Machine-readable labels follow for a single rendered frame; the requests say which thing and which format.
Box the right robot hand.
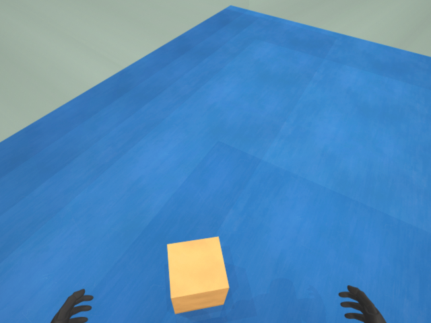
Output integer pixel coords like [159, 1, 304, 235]
[339, 285, 386, 323]

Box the left robot hand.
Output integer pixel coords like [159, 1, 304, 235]
[51, 289, 94, 323]

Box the carton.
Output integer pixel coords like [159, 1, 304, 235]
[167, 237, 229, 314]

